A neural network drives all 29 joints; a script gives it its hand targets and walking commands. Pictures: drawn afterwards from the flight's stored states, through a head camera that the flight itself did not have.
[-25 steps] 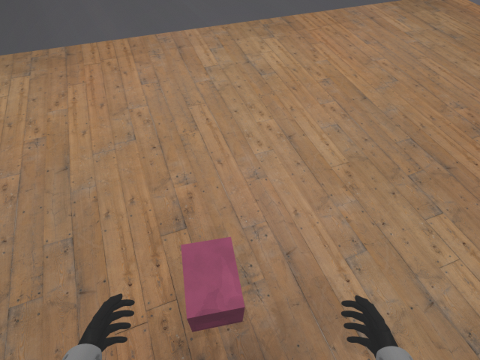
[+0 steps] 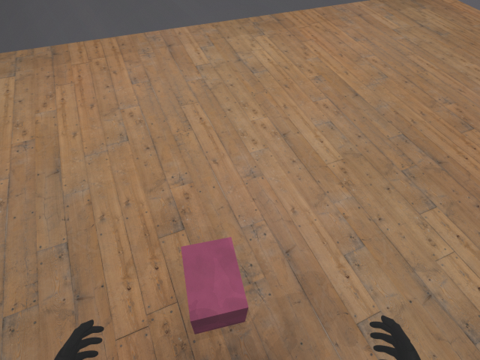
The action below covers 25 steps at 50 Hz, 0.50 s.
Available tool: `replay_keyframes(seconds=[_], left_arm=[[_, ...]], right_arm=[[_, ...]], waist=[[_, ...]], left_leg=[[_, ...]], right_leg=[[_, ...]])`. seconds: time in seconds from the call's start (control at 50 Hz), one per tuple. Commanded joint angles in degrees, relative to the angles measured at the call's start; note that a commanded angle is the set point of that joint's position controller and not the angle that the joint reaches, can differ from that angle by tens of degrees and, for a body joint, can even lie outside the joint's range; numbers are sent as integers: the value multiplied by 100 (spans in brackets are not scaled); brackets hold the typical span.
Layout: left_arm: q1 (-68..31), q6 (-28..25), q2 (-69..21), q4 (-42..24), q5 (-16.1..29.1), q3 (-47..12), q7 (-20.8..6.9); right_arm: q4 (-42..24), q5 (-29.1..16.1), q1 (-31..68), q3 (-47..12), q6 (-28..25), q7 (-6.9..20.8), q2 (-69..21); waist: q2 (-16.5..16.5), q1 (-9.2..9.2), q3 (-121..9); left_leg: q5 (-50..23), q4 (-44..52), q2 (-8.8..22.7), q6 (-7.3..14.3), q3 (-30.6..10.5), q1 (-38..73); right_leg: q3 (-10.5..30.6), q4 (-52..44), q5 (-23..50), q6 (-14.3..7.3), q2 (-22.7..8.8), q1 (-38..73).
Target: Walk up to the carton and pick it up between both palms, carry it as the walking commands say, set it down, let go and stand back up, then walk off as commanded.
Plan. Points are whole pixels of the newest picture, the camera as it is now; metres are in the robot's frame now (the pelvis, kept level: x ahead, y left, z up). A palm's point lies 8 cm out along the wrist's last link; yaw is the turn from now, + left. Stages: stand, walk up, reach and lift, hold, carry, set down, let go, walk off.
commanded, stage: stand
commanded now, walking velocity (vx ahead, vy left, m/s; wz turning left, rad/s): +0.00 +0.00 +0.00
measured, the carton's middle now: (213, 284) +0.46 +0.07 -0.67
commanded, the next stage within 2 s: walk off in 1.48 s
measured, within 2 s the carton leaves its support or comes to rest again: neither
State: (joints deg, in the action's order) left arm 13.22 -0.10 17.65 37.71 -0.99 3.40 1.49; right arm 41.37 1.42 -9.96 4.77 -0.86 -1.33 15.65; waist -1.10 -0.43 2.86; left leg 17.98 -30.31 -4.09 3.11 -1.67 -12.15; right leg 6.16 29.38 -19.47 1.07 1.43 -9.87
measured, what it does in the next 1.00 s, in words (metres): stands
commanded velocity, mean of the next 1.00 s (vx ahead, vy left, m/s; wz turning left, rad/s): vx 0.00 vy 0.00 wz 0.00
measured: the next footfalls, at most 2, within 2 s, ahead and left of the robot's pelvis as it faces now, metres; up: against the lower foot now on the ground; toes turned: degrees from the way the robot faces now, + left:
none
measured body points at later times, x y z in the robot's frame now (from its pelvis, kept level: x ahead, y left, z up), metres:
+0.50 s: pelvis -0.01 -0.01 +0.00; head +0.01 -0.01 +0.45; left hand +0.12 +0.26 -0.11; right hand +0.12 -0.29 -0.11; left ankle -0.02 +0.08 -0.73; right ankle -0.04 -0.14 -0.73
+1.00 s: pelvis -0.03 -0.02 +0.01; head -0.02 -0.02 +0.46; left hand +0.07 +0.26 -0.11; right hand +0.07 -0.31 -0.11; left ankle -0.02 +0.08 -0.73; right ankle -0.04 -0.14 -0.73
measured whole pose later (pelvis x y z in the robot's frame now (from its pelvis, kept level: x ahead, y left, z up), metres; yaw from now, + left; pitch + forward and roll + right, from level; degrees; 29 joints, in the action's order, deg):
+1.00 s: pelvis -0.03 -0.02 +0.01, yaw +2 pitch -3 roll +0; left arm 11.8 -0.9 17.6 48.1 -0.7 1.9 2.1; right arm 54.3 0.6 -9.0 3.7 -0.5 -1.5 16.1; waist -0.7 -0.7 3.7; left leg 11.9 -23.9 -2.7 0.8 -4.0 -9.3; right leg 4.0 23.7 -14.1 -0.6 2.4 -7.0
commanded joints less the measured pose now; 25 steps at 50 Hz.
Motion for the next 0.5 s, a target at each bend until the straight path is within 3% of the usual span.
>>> replay_keyframes(seconds=[0.0,0.16,0.48], left_arm=[[-151,-77,570,-307,31,110,92],[-90,-20,574,-93,31,68,166],[-235,-65,685,238,22,53,156]], right_arm=[[-261,-13,75,187,-69,-49,769],[-45,-18,56,179,6,-101,739],[369,-46,206,131,5,-83,756]], waist=[[204,-33,-671],[113,-19,-485],[101,-26,-318]], left_leg=[[-2652,161,705,-177,-548,710],[-2643,168,667,-187,-507,600],[-1897,555,698,-234,-615,597]], right_leg=[[-24,-108,1891,-38,-306,-47],[37,-143,2259,-53,-368,127],[127,-553,1712,-66,-441,173]])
